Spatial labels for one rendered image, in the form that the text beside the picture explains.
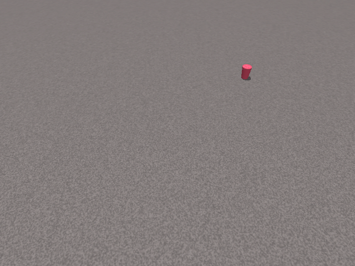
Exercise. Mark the cup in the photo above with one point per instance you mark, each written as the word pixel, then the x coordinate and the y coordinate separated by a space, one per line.
pixel 246 71

